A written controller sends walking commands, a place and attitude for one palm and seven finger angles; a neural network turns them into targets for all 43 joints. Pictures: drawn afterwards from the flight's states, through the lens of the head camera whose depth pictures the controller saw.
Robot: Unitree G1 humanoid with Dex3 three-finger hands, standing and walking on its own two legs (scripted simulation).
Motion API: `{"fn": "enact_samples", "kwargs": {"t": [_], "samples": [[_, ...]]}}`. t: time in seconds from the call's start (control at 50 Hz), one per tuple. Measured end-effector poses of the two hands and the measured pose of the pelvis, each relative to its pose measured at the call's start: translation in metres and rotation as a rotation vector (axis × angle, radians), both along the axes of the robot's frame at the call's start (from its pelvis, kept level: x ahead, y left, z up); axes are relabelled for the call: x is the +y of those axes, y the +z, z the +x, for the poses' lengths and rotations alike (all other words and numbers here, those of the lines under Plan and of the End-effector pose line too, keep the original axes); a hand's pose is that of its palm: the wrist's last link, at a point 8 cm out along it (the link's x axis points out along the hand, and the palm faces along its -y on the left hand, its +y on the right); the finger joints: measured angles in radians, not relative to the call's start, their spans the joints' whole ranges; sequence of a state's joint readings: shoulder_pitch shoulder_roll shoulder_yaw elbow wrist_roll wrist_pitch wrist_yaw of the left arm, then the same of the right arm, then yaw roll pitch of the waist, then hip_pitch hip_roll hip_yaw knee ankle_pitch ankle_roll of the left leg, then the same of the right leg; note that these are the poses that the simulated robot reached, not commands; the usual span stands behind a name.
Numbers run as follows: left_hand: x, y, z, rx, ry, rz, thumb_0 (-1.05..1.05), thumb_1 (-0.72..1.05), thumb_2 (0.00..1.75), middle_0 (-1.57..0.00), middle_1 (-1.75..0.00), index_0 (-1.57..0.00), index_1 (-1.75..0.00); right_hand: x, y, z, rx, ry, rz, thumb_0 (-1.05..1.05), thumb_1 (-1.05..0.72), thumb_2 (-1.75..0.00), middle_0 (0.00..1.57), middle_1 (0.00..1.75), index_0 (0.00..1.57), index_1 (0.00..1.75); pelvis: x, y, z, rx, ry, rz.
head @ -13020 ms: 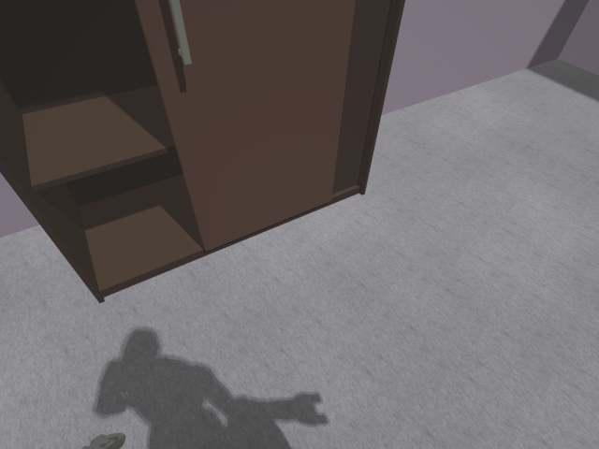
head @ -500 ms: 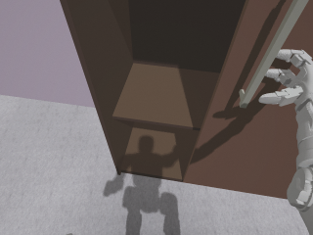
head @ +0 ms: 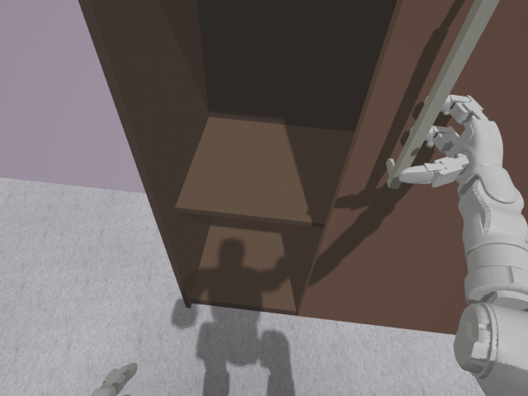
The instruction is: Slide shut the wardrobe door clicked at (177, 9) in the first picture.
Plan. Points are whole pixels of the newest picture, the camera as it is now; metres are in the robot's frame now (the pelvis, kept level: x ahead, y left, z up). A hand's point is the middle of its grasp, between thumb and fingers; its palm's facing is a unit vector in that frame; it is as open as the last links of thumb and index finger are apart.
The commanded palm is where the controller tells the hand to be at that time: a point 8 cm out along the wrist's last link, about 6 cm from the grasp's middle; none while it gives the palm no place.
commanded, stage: slide the fingers in behind the handle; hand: right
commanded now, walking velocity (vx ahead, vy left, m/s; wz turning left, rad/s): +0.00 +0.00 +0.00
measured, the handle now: (428, 100) +0.50 -0.17 +0.23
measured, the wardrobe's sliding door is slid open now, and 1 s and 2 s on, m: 0.41 0.41 0.41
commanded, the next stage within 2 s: grip the handle and tug to test in 0.98 s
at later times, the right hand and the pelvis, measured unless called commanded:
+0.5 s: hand (411, 142) +0.44 -0.15 +0.19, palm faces +0.02 +1.00 -0.01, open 14.0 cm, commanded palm +0.41 -0.20 +0.18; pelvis +0.00 +0.01 +0.00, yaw +0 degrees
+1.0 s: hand (414, 146) +0.43 -0.15 +0.19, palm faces +0.02 +1.00 -0.01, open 14.0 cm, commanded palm +0.41 -0.20 +0.18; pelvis -0.01 +0.01 +0.00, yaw +0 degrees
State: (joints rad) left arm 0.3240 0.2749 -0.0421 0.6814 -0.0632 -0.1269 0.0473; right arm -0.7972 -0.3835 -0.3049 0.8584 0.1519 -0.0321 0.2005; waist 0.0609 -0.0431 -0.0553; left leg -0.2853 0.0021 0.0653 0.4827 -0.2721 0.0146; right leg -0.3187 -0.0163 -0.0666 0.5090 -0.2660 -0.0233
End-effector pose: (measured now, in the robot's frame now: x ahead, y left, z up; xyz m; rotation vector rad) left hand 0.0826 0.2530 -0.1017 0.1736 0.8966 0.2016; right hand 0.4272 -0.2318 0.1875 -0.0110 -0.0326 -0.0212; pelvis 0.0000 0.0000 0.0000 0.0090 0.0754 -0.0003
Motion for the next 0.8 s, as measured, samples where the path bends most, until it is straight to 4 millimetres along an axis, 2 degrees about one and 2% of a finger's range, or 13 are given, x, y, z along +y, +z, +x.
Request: {"fn": "enact_samples", "kwargs": {"t": [0.16,0.34,0.54,0.68,0.8], "samples": [[0.007,-0.003,-0.001,0.022,0.003,0.001,0.01,0.90,0.90,-0.20,-0.30,-0.20,-0.30,0.012,0.000,-0.005,-0.003,0.005,-0.002,-0.01,0.51,-0.30,0.30,1.20,0.30,1.20,0.005,0.001,0.001,-0.011,-0.006,-0.001],[0.013,-0.004,-0.005,0.021,0.017,-0.002,0.01,0.90,0.90,-0.20,-0.30,-0.20,-0.30,0.025,0.000,0.000,0.011,-0.001,0.000,-0.01,0.50,-0.30,0.30,1.20,0.30,1.20,0.011,0.001,-0.002,-0.012,-0.002,-0.005],[0.016,-0.004,-0.010,0.022,0.030,-0.011,0.01,0.90,0.90,-0.20,-0.30,-0.20,-0.30,0.030,0.002,-0.007,-0.001,0.004,-0.003,-0.01,0.50,-0.30,0.30,1.20,0.30,1.20,0.014,0.001,-0.002,-0.021,0.004,-0.006],[0.015,-0.002,-0.005,0.000,0.024,-0.010,0.01,0.90,0.90,-0.20,-0.30,-0.20,-0.30,0.028,0.002,-0.015,-0.008,-0.002,-0.004,-0.01,0.50,-0.30,0.30,1.20,0.30,1.20,0.013,0.001,-0.005,-0.031,0.003,-0.005],[0.011,0.000,-0.001,-0.021,0.014,-0.007,0.01,0.90,0.90,-0.20,-0.30,-0.20,-0.30,0.028,0.003,-0.015,-0.001,0.001,0.000,-0.01,0.51,-0.30,0.30,1.20,0.29,1.19,0.011,0.001,-0.008,-0.034,0.000,-0.005]]}}
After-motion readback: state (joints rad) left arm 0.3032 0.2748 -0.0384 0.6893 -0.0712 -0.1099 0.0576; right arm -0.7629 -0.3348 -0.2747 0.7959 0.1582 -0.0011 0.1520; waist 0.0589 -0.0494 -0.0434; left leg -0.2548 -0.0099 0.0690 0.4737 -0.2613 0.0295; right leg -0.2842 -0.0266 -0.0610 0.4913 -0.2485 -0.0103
